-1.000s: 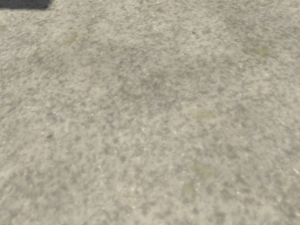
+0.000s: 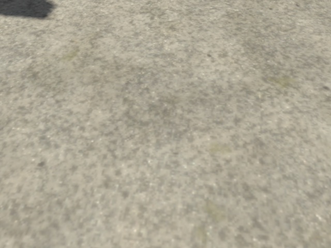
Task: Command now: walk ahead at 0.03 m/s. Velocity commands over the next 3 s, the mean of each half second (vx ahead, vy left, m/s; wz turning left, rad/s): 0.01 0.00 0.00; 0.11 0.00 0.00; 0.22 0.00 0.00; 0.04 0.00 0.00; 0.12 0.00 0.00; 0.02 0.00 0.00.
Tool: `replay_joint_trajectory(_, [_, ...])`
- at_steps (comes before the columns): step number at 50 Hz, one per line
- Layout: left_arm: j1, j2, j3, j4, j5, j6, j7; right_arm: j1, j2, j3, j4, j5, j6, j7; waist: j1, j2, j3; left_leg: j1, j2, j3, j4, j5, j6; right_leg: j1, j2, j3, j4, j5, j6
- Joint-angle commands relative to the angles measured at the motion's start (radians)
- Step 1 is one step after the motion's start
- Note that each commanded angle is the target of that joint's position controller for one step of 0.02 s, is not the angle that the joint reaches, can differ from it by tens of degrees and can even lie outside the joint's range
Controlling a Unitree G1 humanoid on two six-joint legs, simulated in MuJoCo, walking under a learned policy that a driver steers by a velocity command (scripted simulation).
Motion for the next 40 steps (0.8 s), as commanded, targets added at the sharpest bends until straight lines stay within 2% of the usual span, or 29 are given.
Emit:
replay_joint_trajectory(1, [0.031,0.113,0.024,-0.005,0.002,0.013,0.009,0.038,-0.111,-0.026,-0.006,-0.002,-0.007,0.000,-0.004,0.025,-0.091,0.084,0.041,-0.033,-0.014,0.602,0.041,0.042,-0.059,0.046,-0.023,0.618,-0.019])
replay_joint_trajectory(6, [-0.003,0.120,0.025,0.022,0.007,0.028,0.015,-0.001,-0.115,-0.027,0.020,-0.005,-0.008,-0.001,-0.001,0.013,-0.056,0.051,0.035,-0.028,-0.047,0.488,0.033,0.044,-0.058,0.043,-0.053,0.517,-0.014])
replay_joint_trajectory(15, [-0.017,0.119,0.019,0.068,0.011,0.025,0.019,-0.006,-0.111,-0.024,0.072,-0.009,-0.006,-0.008,-0.002,0.005,-0.019,0.028,0.025,-0.022,-0.079,0.351,0.028,0.008,-0.053,0.035,-0.086,0.361,-0.002])
replay_joint_trajectory(37, [0.065,0.072,-0.009,0.123,0.014,0.012,0.023,0.075,-0.064,-0.007,0.159,-0.009,-0.007,-0.014,-0.002,0.004,0.028,-0.035,0.008,-0.019,-0.111,0.169,0.028,-0.078,-0.045,0.024,-0.116,0.168,0.006])
replay_joint_trajectory(38, [0.087,0.063,-0.011,0.132,0.013,0.013,0.024,0.095,-0.054,-0.005,0.170,-0.009,-0.006,-0.015,-0.002,0.002,0.004,-0.028,-0.004,-0.008,-0.110,0.066,0.031,-0.071,-0.035,0.015,-0.119,0.065,0.003])
replay_joint_trajectory(40, [0.099,0.091,0.000,0.126,0.001,0.014,0.029,0.098,-0.073,-0.013,0.167,0.002,-0.004,-0.021,0.002,-0.007,0.050,-0.097,-0.029,0.003,-0.077,-0.254,0.056,-0.133,-0.024,0.019,-0.104,-0.263,-0.031])
Next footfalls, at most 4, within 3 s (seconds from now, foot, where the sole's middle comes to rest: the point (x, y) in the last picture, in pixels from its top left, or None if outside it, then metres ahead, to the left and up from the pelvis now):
1.40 right None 0.34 -0.06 -0.77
1.70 left None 0.22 0.16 -0.77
2.48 left None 0.36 0.17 -0.77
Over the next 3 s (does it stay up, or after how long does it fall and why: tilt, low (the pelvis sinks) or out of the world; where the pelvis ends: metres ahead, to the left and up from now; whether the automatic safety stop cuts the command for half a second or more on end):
stays up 0.32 0.03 0.00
